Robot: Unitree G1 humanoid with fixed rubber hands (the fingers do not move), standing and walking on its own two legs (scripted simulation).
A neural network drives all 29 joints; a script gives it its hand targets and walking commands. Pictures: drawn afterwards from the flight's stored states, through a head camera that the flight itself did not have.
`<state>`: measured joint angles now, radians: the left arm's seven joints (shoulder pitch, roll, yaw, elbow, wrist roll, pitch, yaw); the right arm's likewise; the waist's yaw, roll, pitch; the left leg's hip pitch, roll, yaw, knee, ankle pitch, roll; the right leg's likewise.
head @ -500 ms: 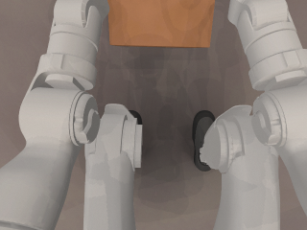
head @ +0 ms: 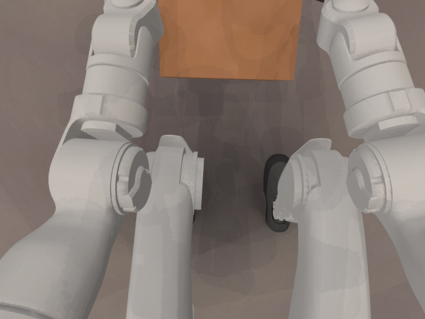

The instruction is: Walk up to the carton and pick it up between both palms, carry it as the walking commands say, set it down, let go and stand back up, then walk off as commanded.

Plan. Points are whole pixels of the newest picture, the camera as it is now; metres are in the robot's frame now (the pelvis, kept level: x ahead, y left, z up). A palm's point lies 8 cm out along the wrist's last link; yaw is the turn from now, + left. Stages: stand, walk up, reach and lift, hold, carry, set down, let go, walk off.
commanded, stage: reach and lift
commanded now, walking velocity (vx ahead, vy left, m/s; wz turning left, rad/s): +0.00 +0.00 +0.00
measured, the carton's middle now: (225, 1) +0.57 +0.04 -0.23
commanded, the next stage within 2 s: none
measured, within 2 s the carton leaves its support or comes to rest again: neither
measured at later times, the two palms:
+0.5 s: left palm out of the picture +0.52 +0.17 -0.06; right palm out of the picture +0.53 -0.11 -0.07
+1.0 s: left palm out of the picture +0.50 +0.17 +0.01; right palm out of the picture +0.51 -0.11 -0.01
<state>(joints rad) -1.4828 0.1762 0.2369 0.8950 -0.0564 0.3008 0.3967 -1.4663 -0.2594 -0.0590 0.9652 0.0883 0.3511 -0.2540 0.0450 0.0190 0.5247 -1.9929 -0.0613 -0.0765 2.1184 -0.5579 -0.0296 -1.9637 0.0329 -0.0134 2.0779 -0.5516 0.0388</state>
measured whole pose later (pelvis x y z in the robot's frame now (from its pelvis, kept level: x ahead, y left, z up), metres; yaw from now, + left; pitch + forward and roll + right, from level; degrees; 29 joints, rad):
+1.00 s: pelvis -0.02 +0.00 +0.09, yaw +1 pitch +17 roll -3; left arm -1.34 0.08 0.26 0.73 -0.01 0.43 0.45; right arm -1.30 -0.22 -0.12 0.83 0.09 0.46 -0.25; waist 0.04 0.02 0.52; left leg -1.64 -0.06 -0.09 1.85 -0.50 -0.03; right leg -1.60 0.03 -0.01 1.80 -0.49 0.04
